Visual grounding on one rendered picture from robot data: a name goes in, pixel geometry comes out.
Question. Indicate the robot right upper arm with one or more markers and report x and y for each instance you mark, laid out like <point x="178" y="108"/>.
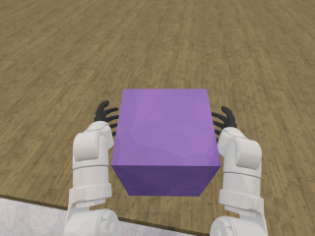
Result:
<point x="232" y="226"/>

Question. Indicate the left robot forearm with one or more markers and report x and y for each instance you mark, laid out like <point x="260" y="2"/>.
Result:
<point x="90" y="169"/>

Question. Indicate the carton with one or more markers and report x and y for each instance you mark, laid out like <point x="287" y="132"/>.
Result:
<point x="165" y="143"/>

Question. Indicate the left robot hand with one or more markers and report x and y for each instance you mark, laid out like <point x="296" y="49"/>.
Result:
<point x="101" y="113"/>

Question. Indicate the right robot hand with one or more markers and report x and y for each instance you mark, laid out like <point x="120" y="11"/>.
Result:
<point x="228" y="121"/>

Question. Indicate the right robot forearm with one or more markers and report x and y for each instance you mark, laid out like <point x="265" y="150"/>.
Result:
<point x="241" y="184"/>

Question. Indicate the robot left upper arm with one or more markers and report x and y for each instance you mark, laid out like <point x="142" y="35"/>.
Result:
<point x="98" y="222"/>

